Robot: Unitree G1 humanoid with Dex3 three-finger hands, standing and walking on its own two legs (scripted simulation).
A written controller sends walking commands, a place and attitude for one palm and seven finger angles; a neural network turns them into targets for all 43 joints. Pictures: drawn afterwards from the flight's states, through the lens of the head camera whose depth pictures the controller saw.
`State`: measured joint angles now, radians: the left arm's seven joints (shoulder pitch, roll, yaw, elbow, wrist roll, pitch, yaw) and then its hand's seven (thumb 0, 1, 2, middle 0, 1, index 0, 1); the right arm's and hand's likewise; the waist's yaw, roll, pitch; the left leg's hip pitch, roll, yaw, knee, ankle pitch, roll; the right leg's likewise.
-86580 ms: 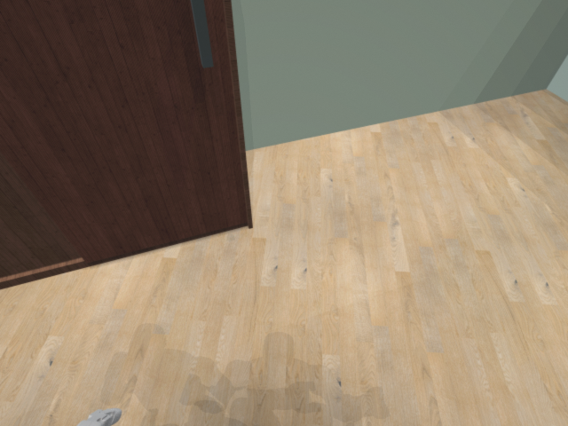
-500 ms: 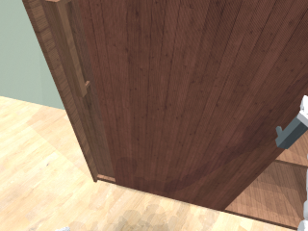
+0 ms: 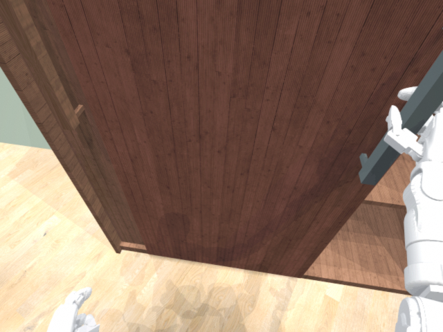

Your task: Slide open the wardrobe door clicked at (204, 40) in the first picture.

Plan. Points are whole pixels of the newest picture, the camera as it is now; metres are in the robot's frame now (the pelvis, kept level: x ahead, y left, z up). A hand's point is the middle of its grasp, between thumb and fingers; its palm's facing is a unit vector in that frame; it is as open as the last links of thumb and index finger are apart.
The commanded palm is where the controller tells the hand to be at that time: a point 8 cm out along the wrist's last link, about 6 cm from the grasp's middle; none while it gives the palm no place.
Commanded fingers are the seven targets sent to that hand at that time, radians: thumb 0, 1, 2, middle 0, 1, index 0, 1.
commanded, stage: stop walking and hold the door there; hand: right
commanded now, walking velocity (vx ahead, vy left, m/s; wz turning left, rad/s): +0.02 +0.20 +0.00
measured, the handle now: (402, 115) +0.44 -0.26 +0.20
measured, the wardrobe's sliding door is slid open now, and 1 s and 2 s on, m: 0.51 0.51 0.51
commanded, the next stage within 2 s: loosen the grip on the handle in 0.78 s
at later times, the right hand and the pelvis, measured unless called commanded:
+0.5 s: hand (394, 131) +0.40 -0.24 +0.20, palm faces +0.31 +0.94 -0.14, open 6.0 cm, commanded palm +0.37 -0.28 +0.17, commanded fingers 0.00 -0.90 -0.90 0.45 1.40 0.45 1.40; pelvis -0.02 -0.02 +0.01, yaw +2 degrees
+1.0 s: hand (400, 130) +0.40 -0.24 +0.20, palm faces +0.29 +0.95 -0.12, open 6.6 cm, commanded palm +0.35 -0.28 +0.20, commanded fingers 0.00 -0.05 -0.49 0.45 1.40 0.45 1.40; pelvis -0.03 +0.00 +0.01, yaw +2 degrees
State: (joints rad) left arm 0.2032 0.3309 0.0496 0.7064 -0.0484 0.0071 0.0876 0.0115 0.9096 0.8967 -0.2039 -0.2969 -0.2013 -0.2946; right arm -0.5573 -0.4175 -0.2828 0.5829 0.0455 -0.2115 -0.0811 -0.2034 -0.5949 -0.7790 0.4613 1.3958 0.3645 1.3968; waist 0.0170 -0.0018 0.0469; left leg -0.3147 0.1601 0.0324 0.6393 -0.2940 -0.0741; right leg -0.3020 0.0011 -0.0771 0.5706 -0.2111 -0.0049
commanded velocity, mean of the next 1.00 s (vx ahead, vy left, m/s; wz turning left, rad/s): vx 0.04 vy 0.03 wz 0.00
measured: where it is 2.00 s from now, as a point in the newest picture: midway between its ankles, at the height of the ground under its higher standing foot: outside the picture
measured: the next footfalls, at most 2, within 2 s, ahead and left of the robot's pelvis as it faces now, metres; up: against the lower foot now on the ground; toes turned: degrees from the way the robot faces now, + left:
left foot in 0.22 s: +0.00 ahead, +0.09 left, +0.00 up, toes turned +5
